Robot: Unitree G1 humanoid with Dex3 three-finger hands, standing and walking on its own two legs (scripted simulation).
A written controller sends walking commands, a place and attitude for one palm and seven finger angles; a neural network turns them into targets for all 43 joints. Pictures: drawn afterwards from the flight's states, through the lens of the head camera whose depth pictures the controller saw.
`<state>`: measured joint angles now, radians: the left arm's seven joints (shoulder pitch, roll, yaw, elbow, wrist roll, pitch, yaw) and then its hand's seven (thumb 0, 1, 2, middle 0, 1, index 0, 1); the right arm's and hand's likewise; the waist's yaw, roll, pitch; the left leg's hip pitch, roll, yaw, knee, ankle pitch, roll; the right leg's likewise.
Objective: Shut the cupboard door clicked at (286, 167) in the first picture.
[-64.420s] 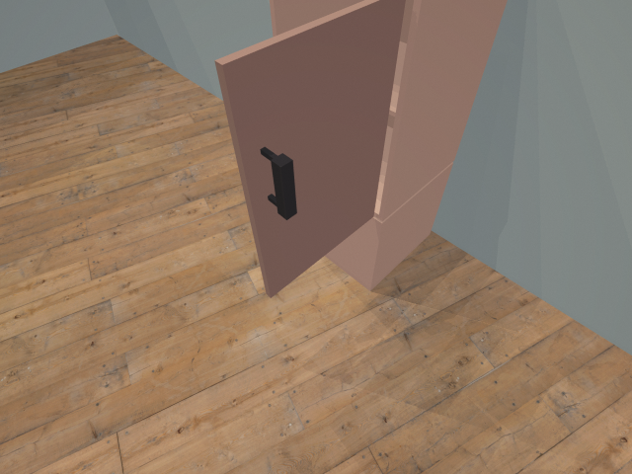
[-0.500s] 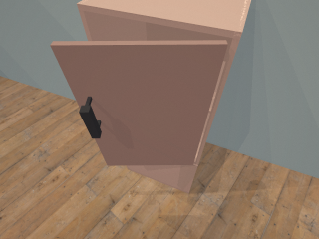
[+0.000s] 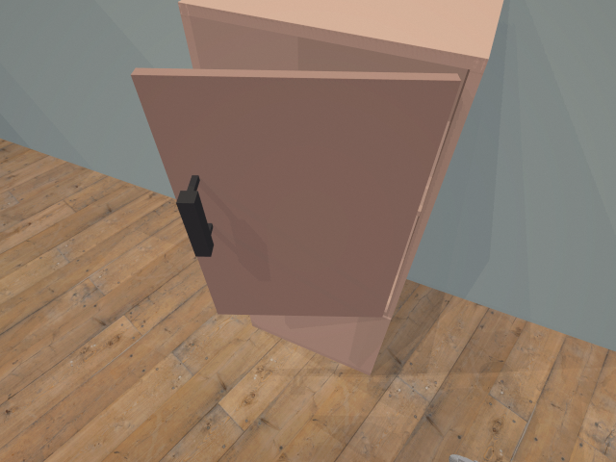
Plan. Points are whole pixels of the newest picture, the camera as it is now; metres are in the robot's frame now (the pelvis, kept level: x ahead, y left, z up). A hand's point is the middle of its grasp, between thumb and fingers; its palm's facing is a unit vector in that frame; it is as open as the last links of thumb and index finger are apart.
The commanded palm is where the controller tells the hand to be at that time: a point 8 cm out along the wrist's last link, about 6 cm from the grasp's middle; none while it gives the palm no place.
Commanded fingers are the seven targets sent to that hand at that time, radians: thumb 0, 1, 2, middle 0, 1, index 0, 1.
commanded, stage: come to a stop and stand still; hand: left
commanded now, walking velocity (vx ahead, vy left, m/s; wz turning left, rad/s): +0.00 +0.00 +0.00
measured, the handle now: (199, 216) +0.45 +0.21 +0.04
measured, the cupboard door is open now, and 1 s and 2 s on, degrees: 23 23 23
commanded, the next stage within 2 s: look again from close up in 0.62 s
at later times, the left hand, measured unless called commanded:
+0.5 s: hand out of the picture -0.06 +0.17 -0.17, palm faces +0.03 -0.98 -0.17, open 7.4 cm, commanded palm none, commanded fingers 0.00 0.90 0.90 -0.20 -0.30 -0.20 -0.30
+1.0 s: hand out of the picture -0.09 +0.15 -0.17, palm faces +0.06 -0.99 -0.13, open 7.4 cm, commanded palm none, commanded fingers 0.00 0.90 0.90 -0.20 -0.30 -0.20 -0.30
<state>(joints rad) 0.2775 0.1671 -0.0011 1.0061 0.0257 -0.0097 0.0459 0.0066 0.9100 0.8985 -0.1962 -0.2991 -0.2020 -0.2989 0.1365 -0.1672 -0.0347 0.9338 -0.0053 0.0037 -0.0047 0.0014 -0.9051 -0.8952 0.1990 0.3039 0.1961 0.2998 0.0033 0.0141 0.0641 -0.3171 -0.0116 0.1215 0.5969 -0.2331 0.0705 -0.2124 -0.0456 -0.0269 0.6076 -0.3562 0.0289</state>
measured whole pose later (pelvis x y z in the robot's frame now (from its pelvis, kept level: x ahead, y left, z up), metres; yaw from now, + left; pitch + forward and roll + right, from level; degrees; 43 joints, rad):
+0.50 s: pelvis -0.04 +0.00 +0.01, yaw +1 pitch -2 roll -1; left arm 0.38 0.15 -0.01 1.05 0.02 0.00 0.03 0.01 0.91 0.90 -0.20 -0.30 -0.20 -0.30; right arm 0.37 -0.16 -0.02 1.08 -0.01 0.02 0.00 0.00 -0.91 -0.90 0.20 0.30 0.19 0.30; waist -0.02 0.00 0.00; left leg -0.33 -0.02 0.08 0.46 -0.14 0.07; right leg -0.23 -0.02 -0.02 0.51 -0.28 0.00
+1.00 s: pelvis -0.04 +0.01 +0.01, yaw +2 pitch -1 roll -1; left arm 0.41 0.11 -0.01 1.09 0.03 -0.02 0.03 0.01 0.91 0.90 -0.20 -0.30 -0.20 -0.30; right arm 0.30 -0.14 -0.03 1.10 -0.01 0.01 -0.01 0.01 -0.92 -0.90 0.20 0.30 0.19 0.30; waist 0.00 -0.01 -0.01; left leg -0.33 -0.04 0.07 0.43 -0.11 0.07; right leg -0.23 -0.02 0.00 0.48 -0.26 0.01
